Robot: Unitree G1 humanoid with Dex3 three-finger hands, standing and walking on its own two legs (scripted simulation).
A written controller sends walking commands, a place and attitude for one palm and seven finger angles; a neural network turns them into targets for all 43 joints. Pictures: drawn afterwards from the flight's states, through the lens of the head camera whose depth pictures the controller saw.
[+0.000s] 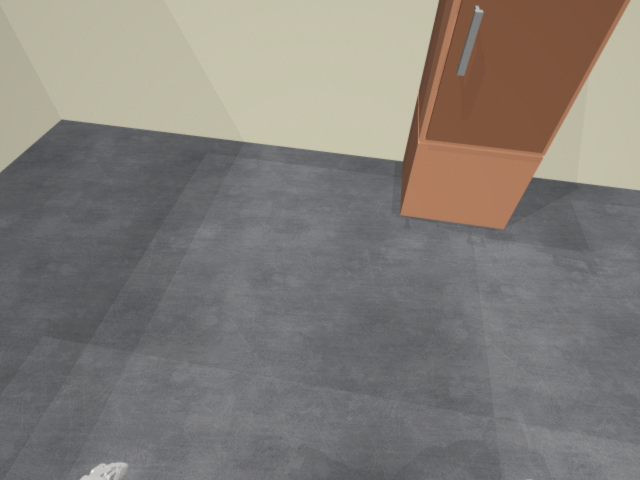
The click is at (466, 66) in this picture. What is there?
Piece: cupboard door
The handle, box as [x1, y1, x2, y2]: [457, 5, 483, 75]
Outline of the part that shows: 475,5 460,61 458,63 457,74 459,75 464,74 483,12 478,8 478,6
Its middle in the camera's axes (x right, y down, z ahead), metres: +0.44 -0.58 +1.14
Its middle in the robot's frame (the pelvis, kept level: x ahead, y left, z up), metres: +1.27 -0.37 +0.02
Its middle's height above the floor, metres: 0.79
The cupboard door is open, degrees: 0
